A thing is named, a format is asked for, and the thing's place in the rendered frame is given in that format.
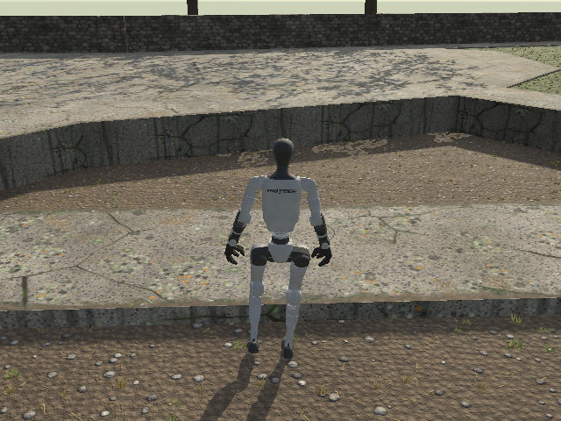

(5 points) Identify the robot right forearm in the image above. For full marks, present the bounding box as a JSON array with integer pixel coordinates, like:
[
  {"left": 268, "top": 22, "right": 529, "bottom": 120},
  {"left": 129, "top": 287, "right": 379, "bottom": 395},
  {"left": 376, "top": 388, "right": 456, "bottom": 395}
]
[{"left": 314, "top": 212, "right": 330, "bottom": 249}]

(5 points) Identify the robot left upper arm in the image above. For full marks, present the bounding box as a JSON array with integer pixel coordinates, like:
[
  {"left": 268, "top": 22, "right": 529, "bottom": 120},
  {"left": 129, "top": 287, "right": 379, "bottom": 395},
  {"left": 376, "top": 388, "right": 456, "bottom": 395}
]
[{"left": 238, "top": 175, "right": 264, "bottom": 224}]

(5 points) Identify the left robot thigh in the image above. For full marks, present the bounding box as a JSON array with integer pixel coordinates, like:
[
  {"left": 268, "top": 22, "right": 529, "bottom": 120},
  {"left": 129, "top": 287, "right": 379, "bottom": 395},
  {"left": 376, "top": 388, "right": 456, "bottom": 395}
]
[{"left": 250, "top": 243, "right": 268, "bottom": 297}]

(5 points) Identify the robot right foot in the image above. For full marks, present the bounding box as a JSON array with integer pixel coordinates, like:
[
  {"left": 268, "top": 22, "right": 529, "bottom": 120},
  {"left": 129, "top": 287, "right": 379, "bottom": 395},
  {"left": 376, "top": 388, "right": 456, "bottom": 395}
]
[{"left": 281, "top": 336, "right": 294, "bottom": 359}]

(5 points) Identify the robot right hand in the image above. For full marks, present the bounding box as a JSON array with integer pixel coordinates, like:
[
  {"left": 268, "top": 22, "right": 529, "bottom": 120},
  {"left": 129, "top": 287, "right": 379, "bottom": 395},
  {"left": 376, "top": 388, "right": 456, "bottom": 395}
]
[{"left": 311, "top": 246, "right": 332, "bottom": 267}]

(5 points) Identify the robot left hand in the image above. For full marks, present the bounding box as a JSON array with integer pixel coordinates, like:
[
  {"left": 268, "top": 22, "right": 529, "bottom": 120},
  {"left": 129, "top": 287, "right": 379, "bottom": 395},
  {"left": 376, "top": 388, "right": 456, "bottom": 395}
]
[{"left": 224, "top": 243, "right": 245, "bottom": 265}]

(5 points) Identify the robot left forearm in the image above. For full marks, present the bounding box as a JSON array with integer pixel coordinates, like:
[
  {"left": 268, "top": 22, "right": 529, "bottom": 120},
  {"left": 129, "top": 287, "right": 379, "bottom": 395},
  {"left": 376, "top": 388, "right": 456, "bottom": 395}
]
[{"left": 227, "top": 210, "right": 246, "bottom": 246}]

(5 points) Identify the robot right upper arm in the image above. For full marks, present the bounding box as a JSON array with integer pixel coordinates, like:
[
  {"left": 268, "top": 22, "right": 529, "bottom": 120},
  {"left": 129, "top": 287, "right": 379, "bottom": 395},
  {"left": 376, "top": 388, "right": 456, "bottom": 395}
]
[{"left": 301, "top": 177, "right": 323, "bottom": 226}]

